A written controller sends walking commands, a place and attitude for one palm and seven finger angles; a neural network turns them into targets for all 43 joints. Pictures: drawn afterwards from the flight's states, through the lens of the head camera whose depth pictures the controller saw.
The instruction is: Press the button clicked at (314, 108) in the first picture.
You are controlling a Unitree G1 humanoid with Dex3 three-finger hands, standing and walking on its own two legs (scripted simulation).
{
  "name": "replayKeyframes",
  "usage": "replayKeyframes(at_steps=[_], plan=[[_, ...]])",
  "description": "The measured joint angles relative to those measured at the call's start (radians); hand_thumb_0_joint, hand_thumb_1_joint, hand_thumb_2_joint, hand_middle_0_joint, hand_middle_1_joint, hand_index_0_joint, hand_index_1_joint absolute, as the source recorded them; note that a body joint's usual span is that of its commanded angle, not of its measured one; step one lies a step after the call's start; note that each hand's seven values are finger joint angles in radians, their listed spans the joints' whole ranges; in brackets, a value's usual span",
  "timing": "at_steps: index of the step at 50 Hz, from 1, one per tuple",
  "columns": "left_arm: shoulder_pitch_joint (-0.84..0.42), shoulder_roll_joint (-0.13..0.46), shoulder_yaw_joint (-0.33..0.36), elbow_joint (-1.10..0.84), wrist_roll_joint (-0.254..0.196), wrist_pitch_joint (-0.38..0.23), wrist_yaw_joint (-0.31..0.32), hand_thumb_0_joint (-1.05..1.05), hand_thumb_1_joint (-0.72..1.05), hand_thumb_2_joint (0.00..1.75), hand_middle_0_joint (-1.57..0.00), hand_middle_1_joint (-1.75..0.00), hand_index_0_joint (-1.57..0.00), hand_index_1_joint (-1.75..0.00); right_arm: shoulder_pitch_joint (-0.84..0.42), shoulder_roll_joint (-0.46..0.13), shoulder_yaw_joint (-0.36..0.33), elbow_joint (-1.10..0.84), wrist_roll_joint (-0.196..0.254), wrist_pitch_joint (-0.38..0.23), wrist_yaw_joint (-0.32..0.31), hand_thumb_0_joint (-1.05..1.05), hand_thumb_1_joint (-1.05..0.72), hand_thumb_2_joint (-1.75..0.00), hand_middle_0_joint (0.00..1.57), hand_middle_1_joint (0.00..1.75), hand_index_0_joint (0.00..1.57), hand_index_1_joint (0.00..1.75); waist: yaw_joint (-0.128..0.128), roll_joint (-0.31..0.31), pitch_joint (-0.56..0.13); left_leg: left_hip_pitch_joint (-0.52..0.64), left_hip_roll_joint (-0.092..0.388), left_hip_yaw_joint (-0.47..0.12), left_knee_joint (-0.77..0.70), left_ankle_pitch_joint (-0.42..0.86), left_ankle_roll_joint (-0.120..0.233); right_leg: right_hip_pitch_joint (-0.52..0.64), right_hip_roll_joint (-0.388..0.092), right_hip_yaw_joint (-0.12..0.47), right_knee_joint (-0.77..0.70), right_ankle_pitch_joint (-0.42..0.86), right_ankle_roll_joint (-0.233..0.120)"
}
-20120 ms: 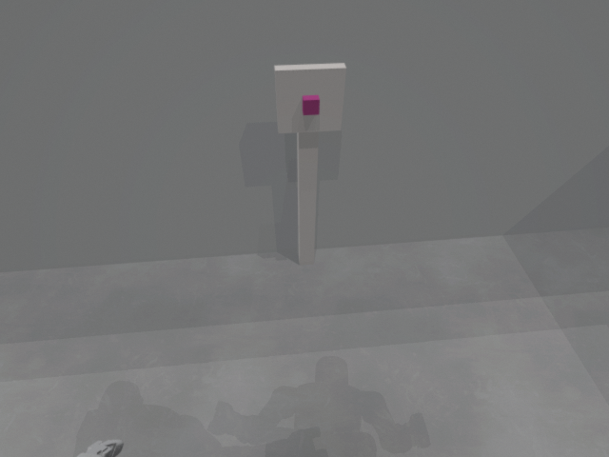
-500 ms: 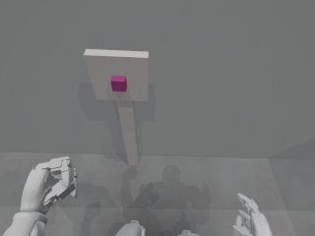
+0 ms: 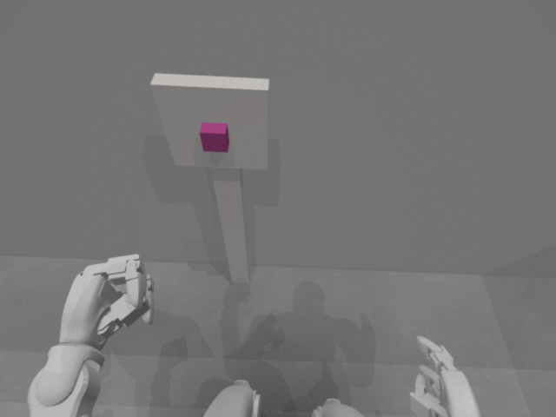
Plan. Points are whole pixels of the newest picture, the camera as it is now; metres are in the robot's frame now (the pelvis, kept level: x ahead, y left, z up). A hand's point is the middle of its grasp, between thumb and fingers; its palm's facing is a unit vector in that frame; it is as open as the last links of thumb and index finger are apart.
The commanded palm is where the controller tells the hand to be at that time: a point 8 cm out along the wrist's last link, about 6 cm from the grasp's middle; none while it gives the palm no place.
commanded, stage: aim a knuckle at the button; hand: left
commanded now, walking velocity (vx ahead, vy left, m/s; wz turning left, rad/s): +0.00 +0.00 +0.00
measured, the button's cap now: (215, 136) +0.54 +0.15 +0.06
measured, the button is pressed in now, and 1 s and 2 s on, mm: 0 0 0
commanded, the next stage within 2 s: press the button with the knuckle in 1.90 s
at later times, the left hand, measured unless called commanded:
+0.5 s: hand (190, 236) +0.35 +0.16 +0.04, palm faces -0.02 -1.00 -0.01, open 3.1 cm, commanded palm +0.34 +0.21 +0.05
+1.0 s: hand (233, 191) +0.45 +0.11 +0.03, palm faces +0.03 -1.00 -0.02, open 3.1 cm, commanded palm +0.43 +0.16 +0.03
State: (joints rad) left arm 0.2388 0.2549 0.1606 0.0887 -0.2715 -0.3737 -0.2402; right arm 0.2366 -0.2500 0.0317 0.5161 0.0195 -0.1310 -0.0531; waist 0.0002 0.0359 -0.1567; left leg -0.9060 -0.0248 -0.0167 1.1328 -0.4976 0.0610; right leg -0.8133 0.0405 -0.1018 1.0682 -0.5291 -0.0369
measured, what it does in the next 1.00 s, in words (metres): stands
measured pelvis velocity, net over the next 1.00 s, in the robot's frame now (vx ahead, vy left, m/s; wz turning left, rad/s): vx -0.01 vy -0.01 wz -0.04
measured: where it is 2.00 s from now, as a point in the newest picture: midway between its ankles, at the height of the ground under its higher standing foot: outside the picture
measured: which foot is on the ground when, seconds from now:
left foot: down 0.00-1.00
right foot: down 0.00-1.00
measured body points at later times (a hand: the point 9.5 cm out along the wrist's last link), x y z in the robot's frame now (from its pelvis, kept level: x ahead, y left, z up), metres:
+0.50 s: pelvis +0.00 +0.00 +0.00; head +0.08 +0.01 +0.44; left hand +0.35 +0.21 +0.04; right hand +0.13 -0.26 -0.10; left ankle +0.03 +0.08 -0.66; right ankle +0.00 -0.10 -0.66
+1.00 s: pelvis -0.01 -0.01 -0.02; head +0.10 +0.00 +0.42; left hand +0.44 +0.16 +0.04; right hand +0.05 -0.27 -0.13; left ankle +0.03 +0.08 -0.66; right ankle +0.00 -0.10 -0.66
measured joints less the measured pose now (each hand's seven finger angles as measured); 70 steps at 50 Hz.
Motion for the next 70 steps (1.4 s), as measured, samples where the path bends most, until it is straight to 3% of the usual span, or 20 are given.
replayKeyframes(at_steps=[6,15,22,41,53,59,64,70], plan=[[-0.110,-0.001,-0.022,0.046,0.029,0.023,0.032,0.02,0.90,0.90,-1.31,-1.50,-1.30,-1.50,-0.002,0.006,0.001,0.017,-0.003,0.011,0.002,0.01,-0.90,-0.90,0.20,0.30,0.20,0.30,-0.015,-0.009,0.001,-0.007,0.005,0.007,-0.002,0.001,-0.003,-0.012,0.004,0.007,0.003,0.003,-0.003],[-0.255,0.013,0.024,0.209,0.038,0.045,0.073,0.02,0.90,0.90,-1.30,-1.50,-1.30,-1.50,0.022,0.003,-0.002,0.031,-0.003,0.047,0.014,0.01,-0.90,-0.90,0.20,0.30,0.20,0.30,-0.035,-0.012,-0.003,-0.004,0.012,0.019,-0.019,0.004,-0.005,-0.019,0.011,0.021,-0.008,0.008,-0.005],[-0.353,-0.003,-0.005,0.295,0.055,0.004,0.082,0.02,0.90,0.90,-1.30,-1.50,-1.30,-1.50,0.033,-0.008,-0.015,0.061,-0.006,0.055,0.019,0.01,-0.90,-0.90,0.20,0.30,0.20,0.30,-0.036,-0.011,0.001,-0.021,0.012,0.023,-0.012,0.000,-0.004,-0.037,0.009,0.024,0.002,0.004,-0.003],[-0.691,-0.032,-0.011,0.621,0.140,-0.060,0.204,0.02,0.90,0.90,-1.31,-1.50,-1.30,-1.50,0.043,0.006,-0.019,0.099,-0.028,0.116,0.058,0.01,-0.90,-0.90,0.20,0.30,0.20,0.30,-0.067,-0.007,-0.005,-0.097,0.014,0.034,0.022,0.001,-0.005,-0.122,0.008,0.032,0.050,0.000,-0.005],[-0.907,-0.015,0.061,0.859,0.193,-0.121,0.265,0.02,0.90,0.90,-1.30,-1.50,-1.30,-1.50,0.083,0.003,-0.027,0.122,-0.051,0.157,0.079,0.01,-0.91,-0.90,0.20,0.30,0.20,0.30,-0.112,-0.004,-0.009,-0.168,0.022,0.045,0.049,0.001,-0.010,-0.203,0.014,0.040,0.089,-0.001,-0.011],[-0.929,0.009,0.103,0.908,0.205,-0.131,0.255,0.02,0.90,0.90,-1.30,-1.50,-1.30,-1.50,0.114,0.001,-0.029,0.114,-0.054,0.191,0.086,0.01,-0.91,-0.90,0.20,0.30,0.20,0.30,-0.125,-0.003,-0.012,-0.173,0.029,0.053,0.046,0.001,-0.014,-0.215,0.021,0.049,0.090,0.001,-0.016],[-0.874,0.022,0.129,0.887,0.187,-0.135,0.233,0.02,0.90,0.90,-1.30,-1.50,-1.30,-1.50,0.133,0.004,-0.029,0.105,-0.047,0.208,0.083,0.01,-0.91,-0.90,0.20,0.30,0.20,0.30,-0.120,-0.008,-0.011,-0.151,0.034,0.057,0.024,0.004,-0.017,-0.197,0.026,0.055,0.072,0.006,-0.019],[-0.846,0.021,0.093,0.863,0.164,-0.168,0.207,0.02,0.90,0.90,-1.30,-1.50,-1.30,-1.50,0.124,0.003,-0.034,0.117,-0.040,0.201,0.079,0.01,-0.91,-0.90,0.20,0.30,0.20,0.30,-0.102,-0.011,-0.006,-0.131,0.030,0.039,0.014,0.008,-0.021,-0.167,0.025,0.038,0.050,0.009,-0.022]])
